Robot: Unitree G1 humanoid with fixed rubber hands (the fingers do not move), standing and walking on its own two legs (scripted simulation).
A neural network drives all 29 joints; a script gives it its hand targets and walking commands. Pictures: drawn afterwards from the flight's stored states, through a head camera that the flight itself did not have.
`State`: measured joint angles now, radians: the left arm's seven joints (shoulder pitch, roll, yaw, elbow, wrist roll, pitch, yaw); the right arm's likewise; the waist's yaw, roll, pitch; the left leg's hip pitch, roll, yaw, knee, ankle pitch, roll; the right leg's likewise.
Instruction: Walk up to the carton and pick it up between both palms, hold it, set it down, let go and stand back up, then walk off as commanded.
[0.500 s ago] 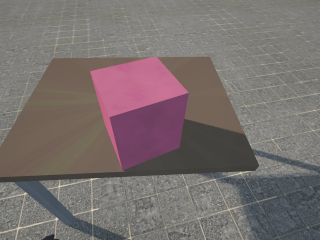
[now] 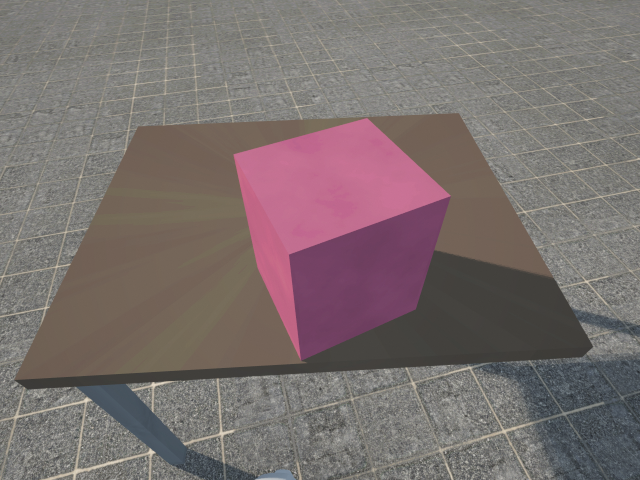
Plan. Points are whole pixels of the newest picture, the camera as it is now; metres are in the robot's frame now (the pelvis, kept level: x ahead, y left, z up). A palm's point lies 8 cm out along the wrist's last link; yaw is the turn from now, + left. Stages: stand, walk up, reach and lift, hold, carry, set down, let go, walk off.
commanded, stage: walk up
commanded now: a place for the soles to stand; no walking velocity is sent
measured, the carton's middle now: (333, 239) +0.45 -0.01 +0.04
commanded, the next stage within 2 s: none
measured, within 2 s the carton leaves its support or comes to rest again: neither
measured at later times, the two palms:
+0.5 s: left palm out of the picture +0.14 +0.33 -0.06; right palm out of the picture +0.09 -0.32 -0.09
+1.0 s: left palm out of the picture +0.16 +0.32 -0.05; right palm out of the picture +0.11 -0.33 -0.09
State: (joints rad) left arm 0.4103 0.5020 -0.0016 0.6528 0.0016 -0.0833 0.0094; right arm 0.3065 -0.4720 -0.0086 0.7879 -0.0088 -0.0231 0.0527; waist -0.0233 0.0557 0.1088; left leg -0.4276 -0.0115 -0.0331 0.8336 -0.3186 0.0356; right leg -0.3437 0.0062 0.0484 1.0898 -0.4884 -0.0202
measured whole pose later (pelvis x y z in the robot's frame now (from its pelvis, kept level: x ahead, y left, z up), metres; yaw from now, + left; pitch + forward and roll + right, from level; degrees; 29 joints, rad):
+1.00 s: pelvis +0.05 -0.01 +0.01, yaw +0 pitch -3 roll -1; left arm 0.31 0.48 0.00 0.65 0.00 -0.07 0.01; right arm 0.29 -0.45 -0.01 0.79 -0.01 0.00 0.05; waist -0.02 0.04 0.05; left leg -0.38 -0.02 -0.02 0.81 -0.38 0.04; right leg -0.35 0.00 0.05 0.76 -0.37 0.03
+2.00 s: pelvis +0.06 -0.01 +0.01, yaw +0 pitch -2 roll -1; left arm 0.31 0.48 0.00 0.65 0.00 -0.07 0.01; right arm 0.29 -0.44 -0.01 0.79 -0.02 -0.01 0.05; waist -0.01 0.03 0.03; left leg -0.37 -0.02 -0.02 0.81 -0.40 0.03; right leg -0.34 0.00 0.05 0.77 -0.39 0.01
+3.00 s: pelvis +0.06 -0.01 +0.02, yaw -1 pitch -2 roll -1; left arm 0.14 0.31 0.00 0.52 0.02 0.32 0.07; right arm 0.12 -0.40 -0.09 0.98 -0.02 -0.29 0.11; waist -0.01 0.01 0.02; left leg -0.34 -0.01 -0.02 0.72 -0.35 0.02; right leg -0.32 0.00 0.05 0.69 -0.34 0.03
